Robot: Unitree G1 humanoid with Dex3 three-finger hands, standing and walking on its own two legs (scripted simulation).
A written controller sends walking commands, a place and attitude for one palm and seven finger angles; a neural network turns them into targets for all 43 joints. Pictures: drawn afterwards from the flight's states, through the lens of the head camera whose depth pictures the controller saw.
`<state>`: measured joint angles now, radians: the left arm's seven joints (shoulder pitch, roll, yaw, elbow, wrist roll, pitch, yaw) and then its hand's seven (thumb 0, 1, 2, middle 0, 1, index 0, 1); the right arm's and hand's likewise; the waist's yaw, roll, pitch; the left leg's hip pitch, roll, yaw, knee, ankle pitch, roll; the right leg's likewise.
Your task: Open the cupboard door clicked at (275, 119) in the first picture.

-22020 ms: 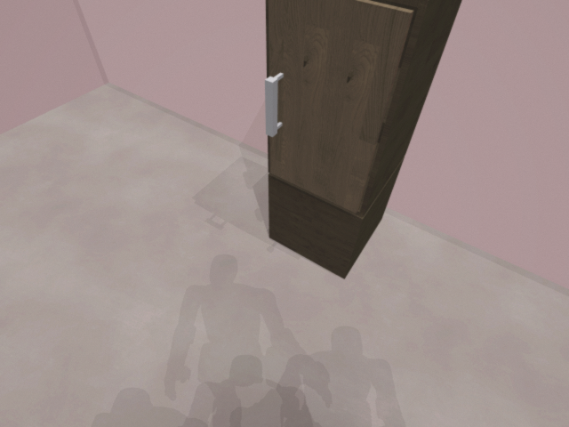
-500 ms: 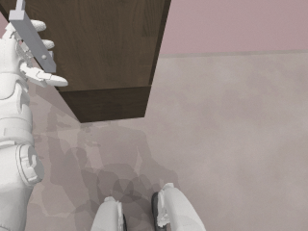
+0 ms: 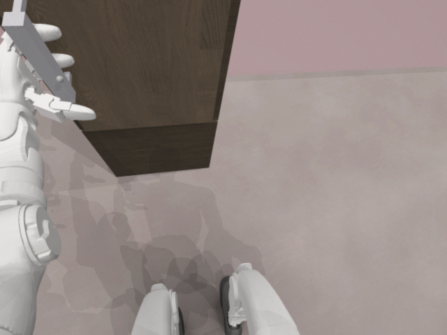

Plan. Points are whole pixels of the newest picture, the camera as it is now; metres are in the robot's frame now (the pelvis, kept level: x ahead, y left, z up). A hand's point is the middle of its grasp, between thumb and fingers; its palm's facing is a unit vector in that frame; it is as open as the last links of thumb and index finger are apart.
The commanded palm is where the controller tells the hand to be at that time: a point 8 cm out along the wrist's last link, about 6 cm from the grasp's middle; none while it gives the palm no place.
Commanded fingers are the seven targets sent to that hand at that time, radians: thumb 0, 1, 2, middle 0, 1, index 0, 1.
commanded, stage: close the thumb around the handle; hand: left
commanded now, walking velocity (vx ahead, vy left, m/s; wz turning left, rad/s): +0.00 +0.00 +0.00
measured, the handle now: (47, 55) +0.58 +0.24 +0.05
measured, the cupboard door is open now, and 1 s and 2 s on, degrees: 0 4 53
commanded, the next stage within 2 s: pull the door open along its arc in 0.62 s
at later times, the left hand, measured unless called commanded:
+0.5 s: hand (57, 78) +0.53 +0.21 +0.05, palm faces +0.03 -1.00 -0.02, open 6.2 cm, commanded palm +0.51 +0.25 +0.05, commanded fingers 0.00 0.90 0.90 -0.40 -1.35 -0.40 -1.35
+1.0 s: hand (62, 91) +0.51 +0.21 +0.05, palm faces +0.03 -1.00 -0.03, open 6.1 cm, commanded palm +0.46 +0.25 +0.05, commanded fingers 0.00 0.90 0.90 -0.40 -1.35 -0.40 -1.35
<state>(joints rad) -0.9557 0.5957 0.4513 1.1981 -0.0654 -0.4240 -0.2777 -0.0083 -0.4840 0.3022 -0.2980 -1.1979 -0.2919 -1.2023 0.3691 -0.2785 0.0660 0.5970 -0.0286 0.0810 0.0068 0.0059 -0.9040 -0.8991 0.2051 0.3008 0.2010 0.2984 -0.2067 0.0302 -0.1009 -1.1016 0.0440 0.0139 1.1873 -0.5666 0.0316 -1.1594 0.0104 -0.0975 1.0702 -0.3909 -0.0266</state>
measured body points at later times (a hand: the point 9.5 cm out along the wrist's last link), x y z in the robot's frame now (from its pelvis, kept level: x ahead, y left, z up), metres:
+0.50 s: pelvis +0.00 +0.01 +0.00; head +0.17 +0.04 +0.42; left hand +0.53 +0.27 +0.05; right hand +0.00 -0.25 -0.10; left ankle -0.02 +0.10 -0.64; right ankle +0.05 -0.11 -0.64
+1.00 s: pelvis +0.01 +0.01 +0.01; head +0.17 +0.03 +0.43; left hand +0.50 +0.26 +0.05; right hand +0.01 -0.25 -0.10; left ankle -0.02 +0.10 -0.64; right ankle +0.05 -0.11 -0.64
